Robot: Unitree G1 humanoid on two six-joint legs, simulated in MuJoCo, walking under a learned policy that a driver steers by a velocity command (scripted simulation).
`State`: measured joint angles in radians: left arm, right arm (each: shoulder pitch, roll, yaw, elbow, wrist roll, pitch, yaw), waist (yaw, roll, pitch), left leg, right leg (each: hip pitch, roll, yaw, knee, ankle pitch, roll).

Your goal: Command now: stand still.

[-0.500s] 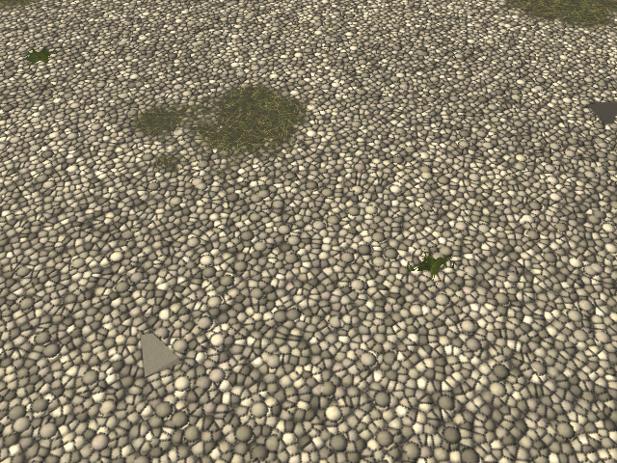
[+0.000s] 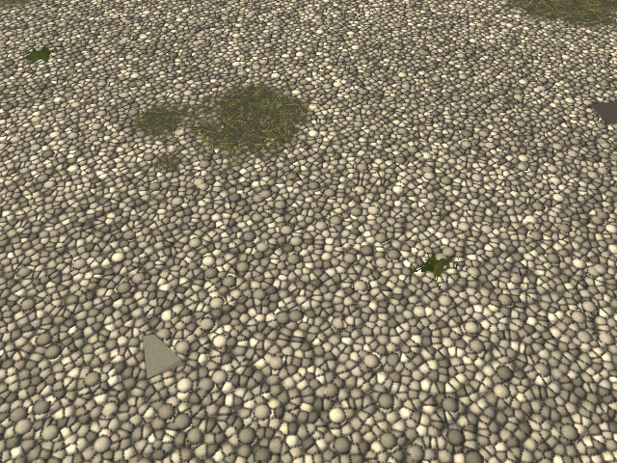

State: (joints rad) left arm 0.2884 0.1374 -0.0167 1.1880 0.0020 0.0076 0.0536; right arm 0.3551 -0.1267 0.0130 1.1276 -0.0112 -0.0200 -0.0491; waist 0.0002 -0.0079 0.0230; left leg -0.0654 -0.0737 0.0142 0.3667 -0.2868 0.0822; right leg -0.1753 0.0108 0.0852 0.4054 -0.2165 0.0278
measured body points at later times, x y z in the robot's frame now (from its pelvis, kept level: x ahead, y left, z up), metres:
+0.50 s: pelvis +0.13 -0.07 -0.02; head +0.15 -0.08 +0.43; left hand +0.23 +0.18 -0.15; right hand +0.02 -0.29 -0.17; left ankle -0.03 +0.06 -0.69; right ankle +0.17 -0.14 -0.74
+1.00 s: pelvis +0.39 -0.05 -0.03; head +0.43 -0.04 +0.42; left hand +0.28 +0.16 -0.17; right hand +0.57 -0.24 -0.16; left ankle +0.48 +0.01 -0.74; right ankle +0.21 -0.16 -0.66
